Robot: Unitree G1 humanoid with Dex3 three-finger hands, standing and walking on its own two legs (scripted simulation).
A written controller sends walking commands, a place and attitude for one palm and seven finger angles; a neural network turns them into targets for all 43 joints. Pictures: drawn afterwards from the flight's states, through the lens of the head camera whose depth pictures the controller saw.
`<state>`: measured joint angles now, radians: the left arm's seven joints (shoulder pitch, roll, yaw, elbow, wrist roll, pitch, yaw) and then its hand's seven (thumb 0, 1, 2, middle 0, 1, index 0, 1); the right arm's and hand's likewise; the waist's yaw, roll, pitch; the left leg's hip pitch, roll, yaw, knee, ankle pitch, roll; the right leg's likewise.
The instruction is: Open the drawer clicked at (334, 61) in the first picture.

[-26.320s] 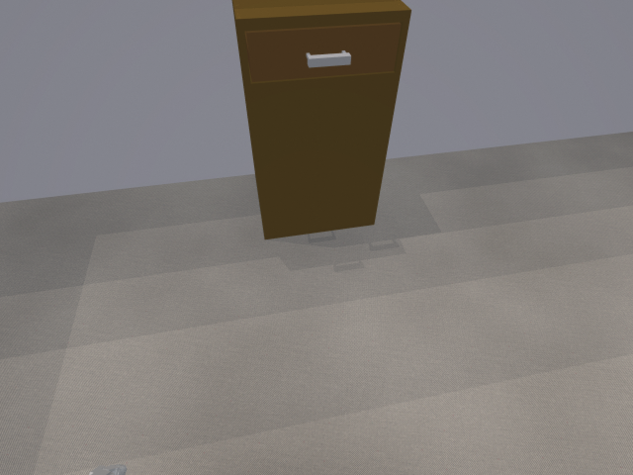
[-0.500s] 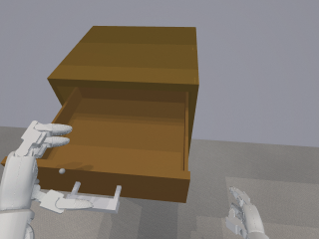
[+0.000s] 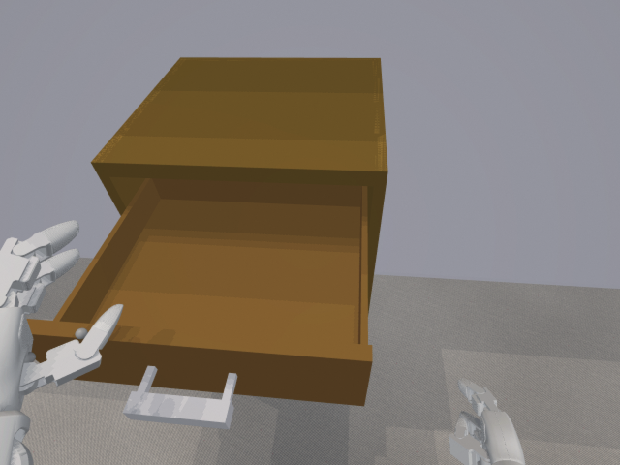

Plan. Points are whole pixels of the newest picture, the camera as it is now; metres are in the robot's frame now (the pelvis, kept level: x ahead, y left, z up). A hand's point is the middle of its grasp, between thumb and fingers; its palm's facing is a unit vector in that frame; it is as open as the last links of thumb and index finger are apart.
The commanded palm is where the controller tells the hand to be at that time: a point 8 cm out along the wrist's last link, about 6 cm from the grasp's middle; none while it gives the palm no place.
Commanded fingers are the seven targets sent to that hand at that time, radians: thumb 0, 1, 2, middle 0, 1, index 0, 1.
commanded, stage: draw the hand back to the body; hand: left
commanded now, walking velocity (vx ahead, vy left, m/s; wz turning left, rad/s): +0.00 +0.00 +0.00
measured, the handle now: (185, 393) +0.20 +0.19 +0.01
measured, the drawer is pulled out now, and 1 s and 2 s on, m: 0.30 0.30 0.30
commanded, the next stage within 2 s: step back with the hand held close in 0.32 s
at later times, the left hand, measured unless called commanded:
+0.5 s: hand (77, 344) +0.17 +0.22 +0.19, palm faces +0.42 -0.79 -0.45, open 7.4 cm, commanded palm +0.11 +0.26 +0.20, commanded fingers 0.00 0.90 0.90 -0.20 -0.30 -0.20 -0.30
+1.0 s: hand (18, 407) +0.12 +0.25 +0.18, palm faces +0.36 -0.78 -0.51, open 7.4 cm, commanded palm +0.05 +0.29 +0.20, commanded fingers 0.00 0.90 0.90 -0.20 -0.30 -0.20 -0.30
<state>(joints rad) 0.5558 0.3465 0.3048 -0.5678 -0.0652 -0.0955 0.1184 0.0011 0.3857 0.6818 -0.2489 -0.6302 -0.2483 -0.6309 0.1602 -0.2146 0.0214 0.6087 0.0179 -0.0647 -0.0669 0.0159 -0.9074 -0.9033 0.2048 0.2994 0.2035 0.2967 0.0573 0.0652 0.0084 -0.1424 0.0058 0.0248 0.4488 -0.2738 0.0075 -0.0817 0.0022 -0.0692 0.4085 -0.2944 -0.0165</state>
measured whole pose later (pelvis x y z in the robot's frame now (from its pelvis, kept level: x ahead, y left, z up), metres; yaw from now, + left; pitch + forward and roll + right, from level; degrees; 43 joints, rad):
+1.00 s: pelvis -0.07 +0.01 -0.01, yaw +1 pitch +2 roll -1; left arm 0.64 0.44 0.44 -0.68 -0.06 -0.20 0.14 0.01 0.89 0.90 -0.21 -0.30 -0.21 -0.30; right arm 0.18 -0.20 0.00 0.53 0.03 -0.04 -0.07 0.02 -0.91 -0.90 0.20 0.30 0.20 0.30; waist 0.00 -0.01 0.03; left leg -0.40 0.00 0.01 0.56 -0.20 0.02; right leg -0.34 -0.01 -0.09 0.54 -0.23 -0.01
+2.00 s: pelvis -0.27 -0.03 -0.01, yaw +0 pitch +1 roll +0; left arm 0.69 0.47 0.45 -0.77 -0.05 -0.19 0.14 0.02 0.89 0.90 -0.21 -0.30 -0.21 -0.30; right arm 0.16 -0.17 0.00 0.53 0.02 -0.10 -0.03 0.01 -0.91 -0.90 0.20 0.30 0.20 0.30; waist -0.02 -0.06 0.05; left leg -0.36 0.02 0.04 0.53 -0.20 0.00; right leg -0.33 0.00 -0.06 0.60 -0.37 0.02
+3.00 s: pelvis -0.37 -0.05 -0.02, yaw +7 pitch -2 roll +0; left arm 0.26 0.22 0.09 0.43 0.04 0.04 0.02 0.00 0.91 0.90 -0.20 -0.30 -0.20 -0.30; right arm 0.18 -0.21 -0.01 0.81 -0.02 0.00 0.00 0.01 -0.91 -0.90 0.21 0.30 0.20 0.30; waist -0.02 0.06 -0.01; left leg -0.34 0.01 0.01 0.69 -0.33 0.01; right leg -0.31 0.00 -0.10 0.67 -0.33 -0.06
